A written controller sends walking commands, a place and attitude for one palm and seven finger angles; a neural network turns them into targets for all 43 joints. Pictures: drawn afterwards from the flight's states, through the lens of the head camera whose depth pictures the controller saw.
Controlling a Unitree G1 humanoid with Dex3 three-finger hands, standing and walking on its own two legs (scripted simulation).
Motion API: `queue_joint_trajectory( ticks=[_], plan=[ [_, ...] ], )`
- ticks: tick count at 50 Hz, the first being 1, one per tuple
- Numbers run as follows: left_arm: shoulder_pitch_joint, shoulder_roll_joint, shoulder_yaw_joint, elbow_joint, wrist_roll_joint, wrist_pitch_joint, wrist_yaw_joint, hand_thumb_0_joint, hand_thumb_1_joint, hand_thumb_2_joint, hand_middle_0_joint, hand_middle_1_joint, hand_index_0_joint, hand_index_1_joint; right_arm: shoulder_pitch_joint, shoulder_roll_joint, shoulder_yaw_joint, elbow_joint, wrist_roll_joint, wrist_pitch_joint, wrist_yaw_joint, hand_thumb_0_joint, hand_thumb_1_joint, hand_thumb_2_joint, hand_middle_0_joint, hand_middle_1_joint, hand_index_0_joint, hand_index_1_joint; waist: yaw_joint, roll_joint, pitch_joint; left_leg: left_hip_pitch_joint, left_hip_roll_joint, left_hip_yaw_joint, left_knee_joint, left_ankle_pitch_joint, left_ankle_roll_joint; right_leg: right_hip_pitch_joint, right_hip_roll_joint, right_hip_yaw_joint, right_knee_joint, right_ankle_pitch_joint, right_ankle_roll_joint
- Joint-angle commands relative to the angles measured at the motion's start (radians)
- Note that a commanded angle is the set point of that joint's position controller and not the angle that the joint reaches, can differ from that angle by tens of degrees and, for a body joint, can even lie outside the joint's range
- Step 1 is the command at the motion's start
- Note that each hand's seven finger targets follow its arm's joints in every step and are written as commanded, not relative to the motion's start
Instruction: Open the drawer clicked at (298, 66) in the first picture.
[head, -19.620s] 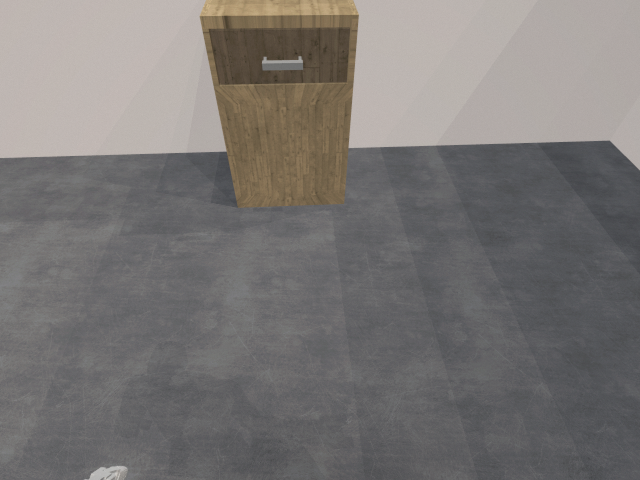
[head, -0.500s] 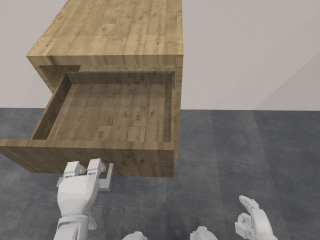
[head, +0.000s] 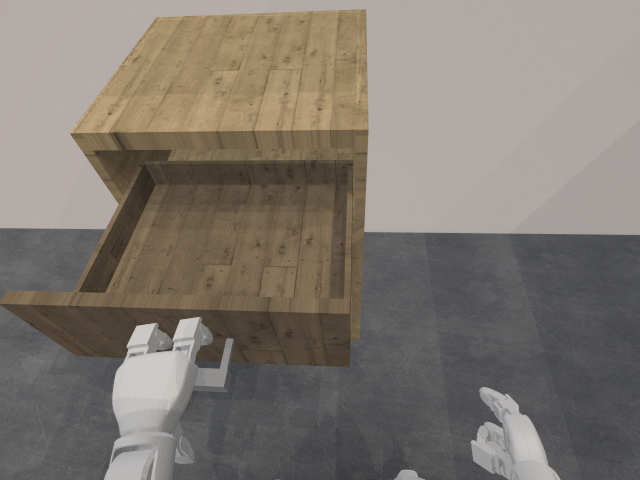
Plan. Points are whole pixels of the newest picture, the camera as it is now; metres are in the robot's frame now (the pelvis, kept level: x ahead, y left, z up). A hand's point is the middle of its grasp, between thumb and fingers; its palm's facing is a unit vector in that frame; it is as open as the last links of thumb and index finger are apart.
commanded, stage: lift the hand off the handle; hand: left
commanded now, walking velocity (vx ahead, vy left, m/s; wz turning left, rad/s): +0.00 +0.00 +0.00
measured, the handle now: (183, 361) +0.27 +0.22 -0.04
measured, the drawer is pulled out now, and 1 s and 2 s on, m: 0.30 0.30 0.30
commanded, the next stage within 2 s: draw the hand back to the body in 1.80 s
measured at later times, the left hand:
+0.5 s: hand (172, 381) +0.22 +0.20 +0.02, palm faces +0.05 -0.11 -0.99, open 13.7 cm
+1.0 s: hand (162, 372) +0.22 +0.20 +0.06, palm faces +0.08 -0.11 -0.99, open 13.9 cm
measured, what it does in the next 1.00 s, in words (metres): stands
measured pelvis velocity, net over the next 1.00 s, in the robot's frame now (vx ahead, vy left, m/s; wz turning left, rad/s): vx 0.01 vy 0.00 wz -0.01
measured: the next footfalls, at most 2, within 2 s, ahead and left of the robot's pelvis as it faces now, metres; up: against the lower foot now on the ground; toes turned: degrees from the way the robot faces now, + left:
none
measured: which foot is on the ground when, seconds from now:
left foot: down 0.00-1.00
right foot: down 0.00-1.00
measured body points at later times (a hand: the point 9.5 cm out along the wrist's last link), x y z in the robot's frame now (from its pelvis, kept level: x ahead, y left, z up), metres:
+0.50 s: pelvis +0.01 +0.00 +0.02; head +0.04 -0.03 +0.46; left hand +0.22 +0.21 +0.07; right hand +0.22 -0.21 -0.09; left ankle -0.03 +0.13 -0.69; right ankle +0.03 -0.11 -0.69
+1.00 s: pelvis +0.01 +0.00 +0.03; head +0.02 -0.04 +0.48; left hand +0.21 +0.20 +0.11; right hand +0.23 -0.21 -0.07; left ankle -0.03 +0.13 -0.69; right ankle +0.03 -0.11 -0.69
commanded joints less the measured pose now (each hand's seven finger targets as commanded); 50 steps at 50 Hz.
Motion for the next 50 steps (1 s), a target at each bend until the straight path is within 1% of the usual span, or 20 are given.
queue_joint_trajectory(
  ticks=[1,3,4,6,8,15,16,18,25,27,31,32,33,37,41,42,46,47,49,50],
  plan=[
    [-0.073,0.118,0.068,-0.207,0.007,-0.006,0.035,0.0,-0.5,0.3,-0.3,-1.2,-0.3,-1.2,-0.11,-0.096,-0.028,-0.157,-0.004,-0.042,-0.004,0.0,-0.9,-0.9,0.2,0.3,0.2,0.3,-0.003,-0.08,-0.193,0.081,-0.062,0.009,-0.137,0.257,0.034,0.221,0.032,0.001,-0.159,0.227,-0.028],
    [-0.082,0.117,0.059,-0.225,0.003,-0.005,0.027,0.0,-0.5,0.3,-0.3,-1.2,-0.3,-1.2,-0.113,-0.095,-0.029,-0.159,-0.002,-0.041,-0.001,0.0,-0.9,-0.9,0.2,0.3,0.2,0.3,-0.004,-0.085,-0.188,0.087,-0.063,0.01,-0.145,0.253,0.036,0.234,0.03,0.004,-0.171,0.228,-0.026],
    [-0.081,0.14,0.086,-0.229,0.003,-0.004,0.025,0.0,-0.5,0.3,-0.3,-1.2,-0.3,-1.2,-0.118,-0.097,-0.027,-0.161,0.0,-0.04,-0.003,0.0,-0.9,-0.9,0.2,0.3,0.2,0.3,0.0,-0.073,-0.191,0.092,-0.063,0.01,-0.149,0.263,0.035,0.244,0.033,0.006,-0.174,0.237,-0.03],
    [-0.1,0.123,0.062,-0.244,0.009,-0.005,0.02,0.0,-0.5,0.3,-0.3,-1.2,-0.3,-1.2,-0.12,-0.093,-0.026,-0.159,-0.003,-0.039,-0.001,0.0,-0.9,-0.9,0.2,0.3,0.2,0.3,0.001,-0.062,-0.187,0.107,-0.062,0.008,-0.159,0.27,0.034,0.245,0.032,0.003,-0.174,0.238,-0.029],
    [-0.074,0.123,0.064,-0.254,0.007,-0.007,0.016,0.0,-0.5,0.3,-0.3,-1.2,-0.3,-1.2,-0.119,-0.09,-0.027,-0.163,-0.004,-0.038,0.002,0.0,-0.9,-0.9,0.2,0.3,0.2,0.3,0.006,-0.068,-0.203,0.121,-0.063,0.012,-0.16,0.294,0.034,0.267,0.032,0.004,-0.177,0.268,-0.027],
    [-0.075,0.128,0.06,-0.3,0.0,-0.006,-0.002,0.0,-0.5,0.3,-0.3,-1.2,-0.3,-1.2,-0.13,-0.089,-0.022,-0.165,-0.003,-0.035,0.008,0.0,-0.9,-0.9,0.2,0.3,0.2,0.3,0.007,-0.063,-0.175,0.143,-0.062,0.008,-0.186,0.313,0.033,0.291,0.031,0.008,-0.197,0.286,-0.028],
    [-0.069,0.141,0.08,-0.286,-0.001,-0.004,-0.005,0.0,-0.5,0.3,-0.3,-1.2,-0.3,-1.2,-0.128,-0.087,-0.024,-0.161,0.001,-0.035,0.008,0.0,-0.9,-0.9,0.2,0.3,0.2,0.3,0.012,-0.075,-0.173,0.145,-0.06,0.007,-0.194,0.311,0.032,0.295,0.034,0.003,-0.2,0.275,-0.028],
    [-0.085,0.128,0.059,-0.307,0.001,-0.002,-0.012,0.0,-0.5,0.3,-0.3,-1.2,-0.3,-1.2,-0.13,-0.088,-0.023,-0.163,-0.001,-0.034,0.01,0.0,-0.9,-0.9,0.2,0.3,0.2,0.3,0.008,-0.059,-0.173,0.159,-0.06,0.008,-0.198,0.319,0.032,0.298,0.033,0.005,-0.207,0.282,-0.027],
    [-0.02,0.14,0.066,-0.37,-0.008,-0.008,-0.032,0.0,-0.5,0.3,-0.3,-1.2,-0.3,-1.2,-0.134,-0.083,-0.02,-0.172,-0.001,-0.037,0.02,0.0,-0.9,-0.9,0.2,0.3,0.2,0.3,0.027,-0.056,-0.177,0.19,-0.056,0.006,-0.224,0.373,0.03,0.344,0.034,0.009,-0.216,0.324,-0.03],
    [-0.015,0.126,0.051,-0.373,-0.009,-0.007,-0.039,0.0,-0.5,0.3,-0.3,-1.2,-0.3,-1.2,-0.136,-0.083,-0.019,-0.169,-0.001,-0.035,0.024,0.0,-0.9,-0.9,0.2,0.3,0.2,0.3,0.023,-0.076,-0.157,0.189,-0.055,0.004,-0.231,0.363,0.03,0.343,0.035,0.007,-0.224,0.316,-0.028],
    [-0.027,0.15,0.073,-0.383,-0.01,0.006,-0.051,0.0,-0.5,0.3,-0.3,-1.2,-0.3,-1.2,-0.148,-0.083,-0.018,-0.167,0.006,-0.032,0.025,0.0,-0.9,-0.9,0.2,0.3,0.2,0.3,0.028,-0.063,-0.137,0.197,-0.054,0.005,-0.255,0.346,0.028,0.357,0.036,0.013,-0.242,0.296,-0.03],
    [-0.011,0.131,0.055,-0.385,-0.012,0.007,-0.056,0.0,-0.5,0.3,-0.3,-1.2,-0.3,-1.2,-0.147,-0.081,-0.018,-0.17,0.003,-0.034,0.026,0.0,-0.9,-0.9,0.2,0.3,0.2,0.3,0.029,-0.069,-0.132,0.201,-0.056,0.009,-0.256,0.344,0.031,0.363,0.034,0.013,-0.248,0.297,-0.027],
    [-0.005,0.159,0.082,-0.394,-0.014,0.006,-0.06,0.0,-0.5,0.3,-0.3,-1.2,-0.3,-1.2,-0.145,-0.082,-0.019,-0.17,0.007,-0.034,0.026,0.0,-0.9,-0.9,0.2,0.3,0.2,0.3,0.033,-0.082,-0.14,0.203,-0.056,0.008,-0.259,0.348,0.031,0.375,0.035,0.016,-0.25,0.301,-0.027],
    [0.011,0.139,0.057,-0.425,-0.028,0.007,-0.084,0.0,-0.5,0.3,-0.3,-1.2,-0.3,-1.2,-0.155,-0.08,-0.015,-0.17,0.008,-0.034,0.028,0.0,-0.9,-0.9,0.2,0.3,0.2,0.3,0.033,-0.071,-0.12,0.215,-0.056,0.008,-0.277,0.35,0.032,0.39,0.033,0.018,-0.266,0.302,-0.026],
    [0.007,0.157,0.071,-0.441,-0.03,0.001,-0.103,0.0,-0.5,0.3,-0.3,-1.2,-0.3,-1.2,-0.16,-0.077,-0.014,-0.168,0.011,-0.032,0.03,0.0,-0.9,-0.9,0.2,0.3,0.2,0.3,0.036,-0.067,-0.101,0.228,-0.054,0.009,-0.296,0.339,0.031,0.396,0.034,0.023,-0.286,0.277,-0.026],
    [-0.015,0.143,0.051,-0.449,-0.026,0.0,-0.107,0.0,-0.5,0.3,-0.3,-1.2,-0.3,-1.2,-0.16,-0.081,-0.01,-0.169,0.005,-0.033,0.03,0.0,-0.9,-0.9,0.2,0.3,0.2,0.3,0.034,-0.057,-0.093,0.229,-0.057,0.007,-0.3,0.332,0.033,0.392,0.033,0.022,-0.289,0.27,-0.025],
    [-0.08,0.176,0.079,-0.445,-0.026,0.004,-0.116,0.0,-0.5,0.3,-0.3,-1.2,-0.3,-1.2,-0.168,-0.078,-0.01,-0.159,0.011,-0.029,0.023,0.0,-0.9,-0.9,0.2,0.3,0.2,0.3,0.034,-0.065,-0.088,0.245,-0.057,0.008,-0.322,0.303,0.033,0.406,0.031,0.029,-0.318,0.231,-0.024],
    [-0.086,0.171,0.079,-0.426,-0.022,0.006,-0.117,0.0,-0.5,0.3,-0.3,-1.2,-0.3,-1.2,-0.168,-0.075,-0.009,-0.159,0.007,-0.031,0.019,0.0,-0.9,-0.9,0.2,0.3,0.2,0.3,0.036,-0.086,-0.086,0.243,-0.058,0.012,-0.324,0.294,0.036,0.408,0.031,0.027,-0.324,0.22,-0.021],
    [-0.082,0.2,0.11,-0.437,-0.029,0.01,-0.122,0.0,-0.5,0.3,-0.3,-1.2,-0.3,-1.2,-0.176,-0.076,-0.01,-0.159,0.01,-0.034,0.015,0.0,-0.9,-0.9,0.2,0.3,0.2,0.3,0.046,-0.078,-0.1,0.257,-0.059,0.011,-0.337,0.306,0.033,0.441,0.03,0.045,-0.34,0.237,-0.023],
    [-0.055,0.182,0.092,-0.437,-0.035,0.013,-0.129,0.0,-0.5,0.3,-0.3,-1.2,-0.3,-1.2,-0.178,-0.072,-0.004,-0.162,0.012,-0.036,0.015,0.0,-0.9,-0.9,0.2,0.3,0.2,0.3,0.053,-0.077,-0.099,0.255,-0.062,0.014,-0.342,0.304,0.036,0.455,0.025,0.04,-0.339,0.235,-0.021]
  ],
)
